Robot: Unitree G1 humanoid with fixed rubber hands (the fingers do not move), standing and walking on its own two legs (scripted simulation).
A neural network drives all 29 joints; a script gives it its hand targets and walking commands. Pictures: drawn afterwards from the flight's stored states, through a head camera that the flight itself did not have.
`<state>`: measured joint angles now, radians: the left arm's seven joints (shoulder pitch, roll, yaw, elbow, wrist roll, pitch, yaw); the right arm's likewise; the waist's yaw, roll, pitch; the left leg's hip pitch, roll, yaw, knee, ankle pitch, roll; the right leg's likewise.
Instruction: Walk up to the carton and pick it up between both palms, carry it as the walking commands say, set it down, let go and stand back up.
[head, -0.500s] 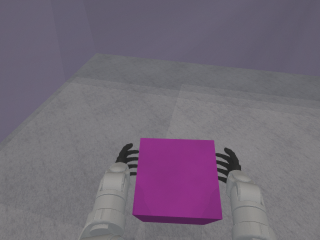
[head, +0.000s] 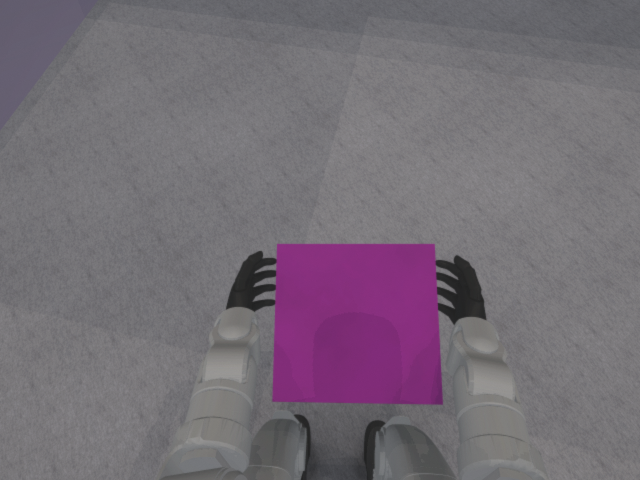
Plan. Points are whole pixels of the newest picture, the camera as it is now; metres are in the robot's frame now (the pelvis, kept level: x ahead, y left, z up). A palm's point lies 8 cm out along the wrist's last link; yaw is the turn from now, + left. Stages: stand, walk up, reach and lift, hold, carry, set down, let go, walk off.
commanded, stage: set down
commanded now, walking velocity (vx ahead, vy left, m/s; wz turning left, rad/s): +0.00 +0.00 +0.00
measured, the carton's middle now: (351, 319) +0.33 -0.01 -0.17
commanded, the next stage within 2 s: none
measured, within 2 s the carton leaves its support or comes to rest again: neither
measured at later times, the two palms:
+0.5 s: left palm (253, 305) +0.35 +0.15 -0.16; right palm (434, 316) +0.34 -0.13 -0.16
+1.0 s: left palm (264, 302) +0.38 +0.15 -0.25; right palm (421, 315) +0.36 -0.14 -0.25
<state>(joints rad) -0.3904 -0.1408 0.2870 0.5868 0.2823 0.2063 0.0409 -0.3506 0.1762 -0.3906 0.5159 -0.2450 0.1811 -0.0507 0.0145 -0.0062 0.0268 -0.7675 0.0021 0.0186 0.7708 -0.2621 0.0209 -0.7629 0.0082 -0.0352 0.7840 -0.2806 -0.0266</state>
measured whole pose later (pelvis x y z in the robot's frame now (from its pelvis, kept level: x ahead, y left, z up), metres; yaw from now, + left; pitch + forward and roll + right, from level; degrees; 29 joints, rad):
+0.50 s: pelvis -0.04 +0.01 -0.09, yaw +0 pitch +27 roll +0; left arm -0.63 -0.08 0.29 0.65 0.15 0.15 0.18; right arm -0.56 0.18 -0.39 0.52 -0.24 0.14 -0.16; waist 0.01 -0.02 -0.04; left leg -1.33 0.00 0.02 1.23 -0.37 0.02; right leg -1.33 0.01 -0.03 1.24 -0.39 -0.03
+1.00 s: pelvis -0.04 +0.00 -0.16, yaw +0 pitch +38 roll +1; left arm -0.73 -0.05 0.29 0.67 0.13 0.16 0.19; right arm -0.65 0.17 -0.39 0.52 -0.24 0.18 -0.20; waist 0.01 -0.02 -0.14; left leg -1.71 0.00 0.02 1.50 -0.45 0.01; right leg -1.71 0.01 -0.03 1.52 -0.47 -0.03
